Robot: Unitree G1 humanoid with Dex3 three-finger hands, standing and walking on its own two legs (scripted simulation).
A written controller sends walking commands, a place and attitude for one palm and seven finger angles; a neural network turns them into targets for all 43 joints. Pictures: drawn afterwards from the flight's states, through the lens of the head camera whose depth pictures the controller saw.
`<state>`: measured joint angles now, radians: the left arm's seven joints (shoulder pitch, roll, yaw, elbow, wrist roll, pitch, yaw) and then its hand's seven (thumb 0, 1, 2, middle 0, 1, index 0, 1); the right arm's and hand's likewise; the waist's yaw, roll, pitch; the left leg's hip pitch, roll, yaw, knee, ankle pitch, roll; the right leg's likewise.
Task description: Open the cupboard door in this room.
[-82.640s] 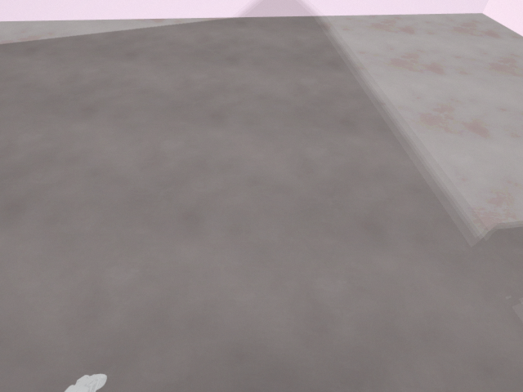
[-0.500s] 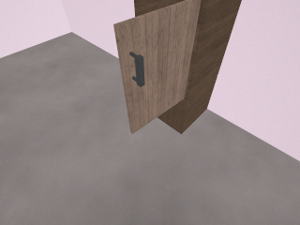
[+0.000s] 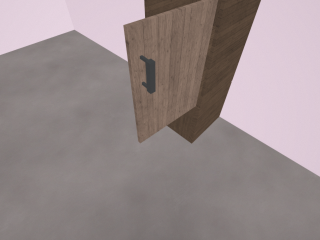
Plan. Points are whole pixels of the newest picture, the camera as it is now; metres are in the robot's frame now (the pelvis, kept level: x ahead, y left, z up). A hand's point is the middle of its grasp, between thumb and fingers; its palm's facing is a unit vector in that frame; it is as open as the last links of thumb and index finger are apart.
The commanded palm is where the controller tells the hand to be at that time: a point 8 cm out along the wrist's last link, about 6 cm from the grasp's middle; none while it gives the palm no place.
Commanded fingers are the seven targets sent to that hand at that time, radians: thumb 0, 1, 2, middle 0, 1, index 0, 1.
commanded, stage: look to check the result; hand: left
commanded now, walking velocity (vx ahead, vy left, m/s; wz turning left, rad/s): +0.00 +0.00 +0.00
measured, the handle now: (147, 74) +0.63 +0.09 +0.06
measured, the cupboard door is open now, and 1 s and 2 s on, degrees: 84 84 84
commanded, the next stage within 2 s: stand and wait in 0.38 s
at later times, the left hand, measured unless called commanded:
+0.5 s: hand out of the picture +0.01 +0.17 -0.17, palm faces +0.03 -0.98 -0.20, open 7.4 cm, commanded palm none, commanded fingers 0.00 0.90 0.90 -0.20 -0.30 -0.20 -0.30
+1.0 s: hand out of the picture +0.03 +0.18 -0.17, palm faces +0.02 -0.97 -0.22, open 7.4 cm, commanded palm none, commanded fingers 0.00 0.90 0.90 -0.20 -0.30 -0.20 -0.30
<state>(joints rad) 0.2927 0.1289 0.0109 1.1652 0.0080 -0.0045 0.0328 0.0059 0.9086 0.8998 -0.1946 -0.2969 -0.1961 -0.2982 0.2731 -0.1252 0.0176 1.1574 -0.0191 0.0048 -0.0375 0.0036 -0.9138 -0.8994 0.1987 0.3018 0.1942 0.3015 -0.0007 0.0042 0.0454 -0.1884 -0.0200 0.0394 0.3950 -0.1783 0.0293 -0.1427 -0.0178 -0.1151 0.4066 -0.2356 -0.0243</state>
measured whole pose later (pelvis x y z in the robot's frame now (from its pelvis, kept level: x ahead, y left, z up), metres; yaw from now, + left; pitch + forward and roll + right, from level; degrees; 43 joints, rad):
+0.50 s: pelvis +0.01 +0.00 +0.00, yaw +0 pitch -1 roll +0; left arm 0.26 0.15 0.01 1.16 0.01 -0.01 0.03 0.00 0.91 0.90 -0.19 -0.30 -0.20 -0.30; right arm 0.25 -0.15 0.02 1.16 -0.02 0.00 -0.04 0.00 -0.91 -0.90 0.20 0.30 0.19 0.30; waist 0.00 0.01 0.05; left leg -0.16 -0.02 0.05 0.36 -0.18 0.03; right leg -0.12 -0.02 -0.11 0.39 -0.24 -0.02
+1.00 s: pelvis +0.02 -0.01 +0.00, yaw +0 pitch -1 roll +0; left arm 0.23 0.18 0.01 1.15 0.01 -0.02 0.02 0.01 0.91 0.90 -0.20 -0.30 -0.20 -0.30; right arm 0.21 -0.19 0.01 1.16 -0.02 -0.01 -0.03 0.00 -0.91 -0.90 0.20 0.30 0.20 0.30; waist 0.00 0.01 0.05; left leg -0.14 -0.01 0.04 0.34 -0.18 0.01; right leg -0.09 -0.01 -0.12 0.35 -0.24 -0.03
